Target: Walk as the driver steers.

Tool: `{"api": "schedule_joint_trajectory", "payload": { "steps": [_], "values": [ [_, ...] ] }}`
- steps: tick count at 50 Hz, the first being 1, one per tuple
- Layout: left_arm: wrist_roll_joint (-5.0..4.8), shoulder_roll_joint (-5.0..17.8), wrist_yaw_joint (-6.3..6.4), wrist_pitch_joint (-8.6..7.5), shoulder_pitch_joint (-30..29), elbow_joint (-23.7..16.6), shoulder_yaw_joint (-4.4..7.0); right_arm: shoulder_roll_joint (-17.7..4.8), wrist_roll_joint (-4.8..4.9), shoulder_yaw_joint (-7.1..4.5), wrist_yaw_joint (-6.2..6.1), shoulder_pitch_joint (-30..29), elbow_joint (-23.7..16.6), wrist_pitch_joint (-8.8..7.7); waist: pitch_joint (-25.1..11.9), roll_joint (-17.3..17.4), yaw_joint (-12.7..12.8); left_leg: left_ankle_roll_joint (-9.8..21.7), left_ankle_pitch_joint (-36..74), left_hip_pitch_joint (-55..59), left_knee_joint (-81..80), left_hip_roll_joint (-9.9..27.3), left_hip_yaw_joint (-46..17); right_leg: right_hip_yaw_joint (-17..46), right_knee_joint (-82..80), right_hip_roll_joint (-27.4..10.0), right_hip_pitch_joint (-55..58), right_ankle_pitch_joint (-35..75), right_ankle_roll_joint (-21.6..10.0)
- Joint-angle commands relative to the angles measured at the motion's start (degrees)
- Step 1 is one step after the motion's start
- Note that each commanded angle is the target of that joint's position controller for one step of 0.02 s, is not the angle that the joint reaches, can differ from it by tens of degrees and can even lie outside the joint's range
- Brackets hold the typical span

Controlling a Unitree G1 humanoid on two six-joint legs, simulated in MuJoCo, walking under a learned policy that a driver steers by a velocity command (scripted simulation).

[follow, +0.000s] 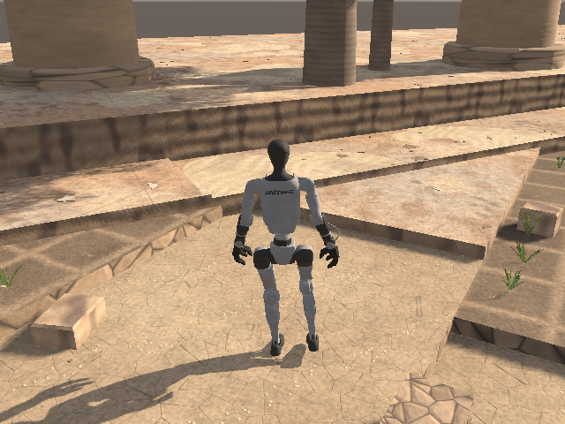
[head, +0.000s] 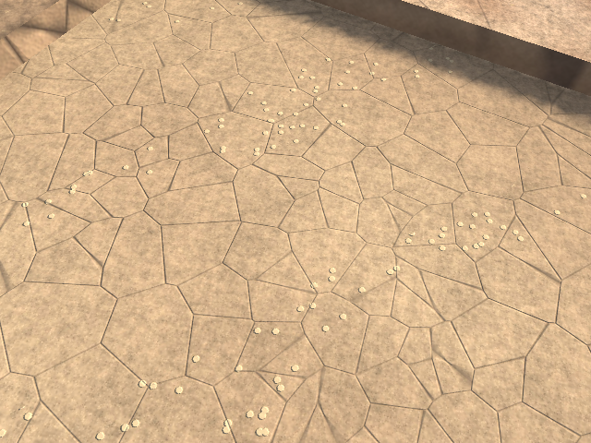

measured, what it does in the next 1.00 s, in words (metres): walks ahead: right foot, then left foot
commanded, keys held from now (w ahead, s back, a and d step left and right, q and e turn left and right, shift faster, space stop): no key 0.60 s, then w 0.40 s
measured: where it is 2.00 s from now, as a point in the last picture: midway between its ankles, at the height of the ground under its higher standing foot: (276, 380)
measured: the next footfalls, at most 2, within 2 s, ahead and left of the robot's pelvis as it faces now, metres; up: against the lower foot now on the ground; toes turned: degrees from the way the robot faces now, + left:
right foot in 0.26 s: +0.08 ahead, -0.14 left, +0.00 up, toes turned +4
left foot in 0.54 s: +0.02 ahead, +0.07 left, +0.00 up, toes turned -2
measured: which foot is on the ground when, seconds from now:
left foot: down 0.00-0.26, up 0.28-0.52, down 0.54-0.92, up 0.94-1.00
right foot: up 0.00-0.24, down 0.26-1.00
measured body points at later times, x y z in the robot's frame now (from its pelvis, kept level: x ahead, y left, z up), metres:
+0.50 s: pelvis +0.02 -0.05 +0.01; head +0.03 -0.07 +0.46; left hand +0.10 +0.21 -0.11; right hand +0.12 -0.30 -0.14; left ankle -0.01 +0.07 -0.73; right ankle +0.01 -0.14 -0.74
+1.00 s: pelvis +0.08 -0.06 +0.00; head +0.09 -0.07 +0.45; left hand +0.10 +0.22 -0.12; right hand +0.12 -0.32 -0.15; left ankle +0.00 +0.06 -0.69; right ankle +0.04 -0.14 -0.74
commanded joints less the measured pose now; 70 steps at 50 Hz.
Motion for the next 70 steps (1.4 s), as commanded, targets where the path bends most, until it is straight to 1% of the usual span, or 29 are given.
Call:
{"api": "schedule_joint_trajectory", "payload": {
  "steps": [1, 9, 12, 14, 15, 17, 23, 26, 28, 29, 31, 35, 38, 40, 43, 45, 46, 47, 48, 49, 50, 55, 61, 64, 66, 67, 68, 69, 70],
  "values": [
    [-0.32, 4.9, 0.37, -0.16, 2.5, -2.5, 1.27, -8.4, -0.27, -2.04, -0.37, 0.9, -3.4, -0.32, -7.5, 7.0, 0.5, 4.9, -11.3, 7.9, -10.0, 16.0, -19.8, -0.2, -2.6, 0.7, -0.3, 0.6, 0.0],
    [-1.75, 4.4, 0.74, -1.26, 4.5, -2.1, 0.47, -7.5, -1.20, -1.25, -0.24, 0.9, -2.0, 0.29, -6.5, 8.2, 0.3, 5.1, -5.7, 6.3, -7.9, 16.2, -21.6, -2.6, -17.8, 4.3, 12.2, -4.9, -3.5],
    [-1.58, 3.6, 1.27, -2.25, 10.0, -0.4, 0.06, -6.7, 0.02, -0.66, -0.78, 0.4, -1.0, 0.68, -6.0, 6.1, 3.2, 1.1, -5.7, 2.6, -4.5, 13.6, -20.6, -2.7, -38.2, 4.2, 23.6, 5.1, -5.9],
    [-0.05, 10.0, 1.42, -3.08, 4.1, -3.2, 0.65, -2.6, 1.16, 0.54, -0.99, 3.0, -1.4, 0.13, -5.5, -8.5, 0.0, -4.9, -18.6, -5.3, 8.1, 1.6, -7.5, 20.0, -48.0, -15.1, 25.0, 5.3, -12.2],
    [0.02, 8.4, 1.02, -3.34, 2.3, -2.6, 0.26, -6.2, -0.34, -0.45, -1.05, -0.2, -1.2, 0.00, -2.2, -7.5, 1.1, -5.4, -23.3, -1.3, 15.7, 1.4, -3.4, 19.6, -46.8, -18.2, 15.5, 14.7, -16.3],
    [-0.83, 4.8, 0.72, -4.12, 0.1, -2.0, -0.87, -5.1, -0.24, -0.40, -0.56, 0.7, 0.4, 0.09, -2.1, -4.6, -0.6, -6.4, -19.4, 2.0, 20.7, 3.0, -3.5, 11.7, -44.7, -12.2, 15.5, 21.5, -14.7],
    [-0.97, 6.1, 0.61, -4.09, 6.2, 2.1, -0.83, -2.3, 0.57, 1.25, -1.31, -1.3, 3.4, 0.58, -5.8, -6.9, 2.8, -8.3, -18.0, 3.9, 8.2, 5.2, 1.8, 5.9, -35.2, -7.8, 29.6, 46.8, -12.7],
    [-1.25, 6.6, 0.56, -3.74, 5.8, 3.5, -0.53, -3.5, 0.55, 1.47, -1.98, -0.1, 5.6, 0.22, -6.4, -5.5, 1.7, -7.5, -1.6, 13.3, -5.7, 7.8, -0.2, 6.4, -34.2, -6.4, 27.2, 41.8, -8.9],
    [-1.41, 6.2, -0.03, -4.18, 7.9, 3.7, -0.34, -7.5, -0.29, 0.88, -2.25, -0.7, 6.7, -0.31, -6.8, 0.5, 4.4, -6.2, 12.3, 19.6, -0.7, 13.4, -4.9, 4.7, -36.2, -3.2, 21.4, 27.6, -6.6],
    [-1.72, 4.7, 0.01, -4.00, 7.4, 5.0, -0.72, -5.8, 0.61, 1.18, -1.95, -1.4, 7.8, -0.31, -5.5, 3.7, 3.6, -5.2, 9.3, 16.0, -0.3, 12.6, -4.3, 2.8, -38.6, -1.4, 22.8, 21.4, -6.2],
    [-1.18, 5.2, 0.14, -3.41, 5.2, 6.1, -0.58, -3.8, 0.15, 1.90, -1.70, -0.7, 9.3, -0.52, -4.3, 3.0, 2.0, -4.8, -1.0, 13.5, -3.6, 11.6, -4.5, 2.0, -37.9, -0.7, 24.0, 12.5, -6.0],
    [-0.79, 6.0, -0.86, -2.48, 4.9, 6.3, 0.18, -5.8, -0.54, 1.33, -1.64, 0.0, 10.2, -0.54, 3.7, 2.8, 2.3, -0.5, -34.5, 4.4, -2.9, 9.5, -6.8, 4.6, -36.5, 0.7, 15.6, -19.2, -9.4],
    [-0.76, 4.4, -1.36, -3.90, 2.3, 5.1, -0.10, -6.3, -0.04, 1.13, -1.52, 3.9, 11.1, -1.91, 5.2, 6.0, 0.2, 3.0, -37.5, 7.8, -7.5, 13.9, -15.5, 3.6, -30.7, 2.3, 9.8, -14.6, -9.0],
    [-0.24, 2.9, -1.88, -5.21, -0.4, 3.7, -0.37, -9.4, -0.26, -0.09, -1.36, 7.0, 12.4, -2.58, 4.5, 11.8, -0.9, 6.9, -36.7, 15.1, -14.4, 21.4, -25.8, -4.6, -22.5, 5.0, 4.5, -2.6, -7.3],
    [-0.49, 3.6, -2.37, -6.63, 2.1, 3.7, -0.13, -8.8, -0.26, -0.37, -0.72, 4.5, 11.8, -3.27, 4.2, 10.1, 1.6, 7.0, -28.9, 11.1, -13.2, 21.8, -23.4, -4.8, -24.8, 3.3, 10.2, -3.3, -8.4],
    [-1.02, 3.4, -2.23, -7.21, 12.3, 7.7, 0.29, -7.3, 0.40, -0.26, -0.63, -0.9, 10.2, -3.51, 2.7, 7.8, 7.1, 3.0, -22.2, -0.5, -7.5, 15.9, -14.5, -5.0, -33.8, 4.9, 29.2, 1.6, -8.9],
    [-0.75, 7.0, -1.53, -7.57, 20.0, 10.0, 1.36, -5.0, 0.39, 0.40, -0.58, -4.5, 8.3, -4.03, 1.5, 0.3, 10.7, 0.2, -18.4, -9.8, 2.9, 11.1, -7.8, 5.3, -40.5, -1.1, 39.6, -3.7, -10.4],
    [-0.52, 13.5, -1.28, -7.60, 27.2, 12.0, 3.18, -1.9, 0.41, 1.21, -0.12, -6.1, 6.2, -4.75, -0.4, -14.2, 12.5, -2.6, -19.6, -19.7, 20.4, 3.7, 2.5, 27.0, -49.5, -13.6, 47.3, -13.4, -15.1],
    [-0.48, 11.2, -1.29, -7.08, 26.0, 12.5, 2.64, -6.1, -1.14, 0.32, -0.23, -6.6, 6.0, -4.81, 2.5, -8.3, 10.1, -2.3, -24.8, -24.7, 29.8, 5.8, 2.2, 30.8, -48.8, -18.4, 44.6, -8.2, -16.8],
    [-0.28, 8.0, -1.41, -7.12, 21.6, 11.0, 1.73, -5.3, -1.26, 0.35, 0.13, -4.7, 7.2, -4.88, 3.8, -1.9, 7.0, -1.8, -21.3, -24.4, 34.4, 8.7, 0.6, 25.7, -47.3, -16.5, 41.9, -3.4, -16.6],
    [-0.19, 6.4, -1.43, -7.36, 18.5, 10.1, 1.24, -3.7, -0.86, 0.78, 0.70, -3.1, 8.2, -5.10, 3.1, -0.7, 5.1, -1.8, -17.6, -23.3, 35.8, 10.2, 0.9, 21.3, -47.8, -14.3, 39.9, 0.6, -15.7],
    [-0.96, 4.3, -1.37, -8.48, 20.4, 12.5, 0.00, -2.3, -1.70, 1.24, 2.27, -7.9, 6.2, -4.15, 2.0, -3.5, 3.9, -4.6, -9.6, -22.8, 33.4, 11.4, 6.4, 7.1, -48.6, -8.8, 37.6, 26.9, -14.0],
    [-1.04, 5.5, -1.11, -8.73, 20.7, 14.2, -0.45, -0.8, -0.70, 2.72, 2.57, -18.7, 0.8, -3.80, 4.0, -5.2, 4.6, -3.9, -1.0, -10.7, 13.6, 8.9, 10.9, 0.9, -50.5, -7.5, 29.5, 36.7, -12.9],
    [-1.14, 6.6, -0.95, -8.84, 18.8, 14.4, -0.33, -3.4, -0.72, 1.70, 1.52, -12.9, 1.9, -3.90, 0.4, -4.7, 0.9, -0.6, -2.1, -1.1, 10.6, 6.3, 11.0, -1.0, -42.6, -9.0, 32.8, 55.4, -11.3],
    [-1.11, 7.2, -0.85, -8.21, 17.6, 14.3, -0.24, -5.7, -0.97, 0.21, 0.47, 2.6, 7.1, -4.59, -7.6, -2.9, -5.7, 1.6, -2.6, 15.7, 5.8, 4.6, 10.8, -3.5, -23.4, -6.9, 30.7, 58.4, -9.5],
    [-1.16, 5.4, -1.10, -8.04, 18.6, 13.3, -0.82, -9.6, -2.25, -0.98, -0.25, 11.0, 8.8, -4.97, -12.8, 1.5, -8.0, 3.7, -12.2, 28.0, 3.6, 14.5, -0.1, -5.1, -7.3, -4.2, 20.6, 41.1, -8.8],
    [-2.43, -2.2, -1.64, -7.74, 25.8, 12.4, -2.13, -14.1, -3.25, -1.84, -0.20, 13.1, 8.7, -4.98, -19.8, 14.2, -3.2, 11.2, -21.2, 39.7, -2.5, 32.0, -30.2, -6.5, 15.1, 5.8, 2.8, -5.9, -6.7],
    [-1.23, 4.5, -1.40, -7.55, 21.7, 12.6, -0.37, -11.8, -0.48, -1.62, 0.45, 9.3, 8.5, -4.53, -17.2, 6.9, -4.0, 11.6, -26.8, 34.0, -9.7, 30.7, -38.1, 0.6, 20.3, 5.7, -2.0, -7.1, -8.1],
    [-1.20, 5.3, -1.55, -7.71, 16.6, 10.6, 0.13, -8.9, 0.11, -0.81, 0.45, 2.3, 7.4, -4.64, -7.9, 5.8, -0.9, 9.9, -27.0, 25.5, -10.7, 28.9, -27.7, 0.2, 19.1, 2.0, -4.4, -1.1, -8.6]
  ]
}}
